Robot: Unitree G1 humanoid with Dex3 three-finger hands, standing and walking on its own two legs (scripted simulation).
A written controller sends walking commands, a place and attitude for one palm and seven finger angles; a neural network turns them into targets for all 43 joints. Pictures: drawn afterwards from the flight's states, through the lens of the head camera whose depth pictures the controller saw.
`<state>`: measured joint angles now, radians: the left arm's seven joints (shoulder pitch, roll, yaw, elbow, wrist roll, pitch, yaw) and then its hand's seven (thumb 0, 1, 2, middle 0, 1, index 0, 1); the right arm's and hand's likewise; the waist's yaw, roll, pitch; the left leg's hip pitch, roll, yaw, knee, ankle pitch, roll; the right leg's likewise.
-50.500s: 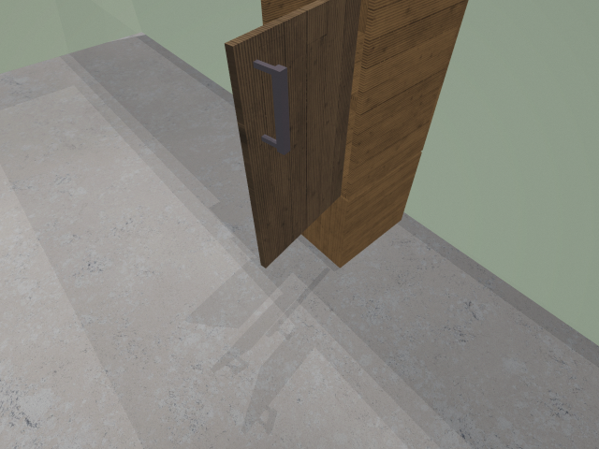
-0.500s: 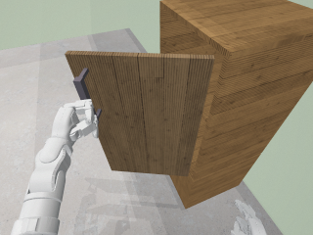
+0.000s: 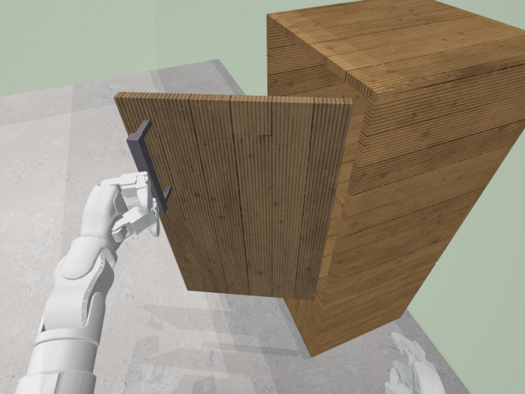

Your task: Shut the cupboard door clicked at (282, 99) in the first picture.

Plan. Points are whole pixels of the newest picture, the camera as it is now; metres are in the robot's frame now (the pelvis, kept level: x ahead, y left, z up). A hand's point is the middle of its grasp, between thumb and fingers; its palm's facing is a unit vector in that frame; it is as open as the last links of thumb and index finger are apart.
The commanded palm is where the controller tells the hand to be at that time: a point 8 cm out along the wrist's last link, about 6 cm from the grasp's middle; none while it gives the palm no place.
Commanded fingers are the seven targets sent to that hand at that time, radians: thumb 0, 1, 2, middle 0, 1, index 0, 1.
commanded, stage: push the door shut along its arc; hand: left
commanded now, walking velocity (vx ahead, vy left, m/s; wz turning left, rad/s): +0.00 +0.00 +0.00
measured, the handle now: (153, 169) +0.43 +0.22 +0.13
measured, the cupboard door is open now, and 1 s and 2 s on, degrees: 63 47 28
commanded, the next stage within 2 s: pull the fist back off the door in 1.84 s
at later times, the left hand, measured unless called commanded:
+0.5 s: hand (163, 187) +0.38 +0.18 +0.14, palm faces -0.11 -0.99 -0.06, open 3.1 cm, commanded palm +0.37 +0.23 +0.14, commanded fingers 0.00 0.90 0.90 -1.30 -1.50 -1.30 -1.50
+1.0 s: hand (183, 163) +0.44 +0.17 +0.14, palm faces -0.26 -0.97 -0.03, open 3.1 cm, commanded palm +0.45 +0.20 +0.14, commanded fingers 0.00 0.90 0.90 -1.30 -1.50 -1.30 -1.50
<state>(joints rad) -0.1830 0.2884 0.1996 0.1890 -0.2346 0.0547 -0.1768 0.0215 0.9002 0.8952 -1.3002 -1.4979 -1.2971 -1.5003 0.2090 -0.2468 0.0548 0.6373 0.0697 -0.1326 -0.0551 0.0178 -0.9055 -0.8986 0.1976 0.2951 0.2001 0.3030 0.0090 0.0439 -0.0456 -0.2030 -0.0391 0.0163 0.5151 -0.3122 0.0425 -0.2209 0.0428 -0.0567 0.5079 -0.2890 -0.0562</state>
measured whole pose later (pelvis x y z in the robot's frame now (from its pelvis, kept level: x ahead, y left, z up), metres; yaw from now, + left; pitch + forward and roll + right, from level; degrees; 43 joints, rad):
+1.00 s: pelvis -0.01 +0.01 -0.01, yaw +0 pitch +7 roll -1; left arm -0.84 0.45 0.21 1.03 -0.21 -0.17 -0.45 0.02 0.90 0.90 -1.30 -1.50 -1.30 -1.50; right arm 0.33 -0.30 0.04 0.69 0.05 -0.12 -0.06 0.01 -0.91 -0.90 0.20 0.30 0.20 0.30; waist -0.10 0.02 -0.05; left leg -0.42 -0.05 0.02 0.63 -0.34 0.06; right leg -0.43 0.03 -0.06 0.61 -0.31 -0.04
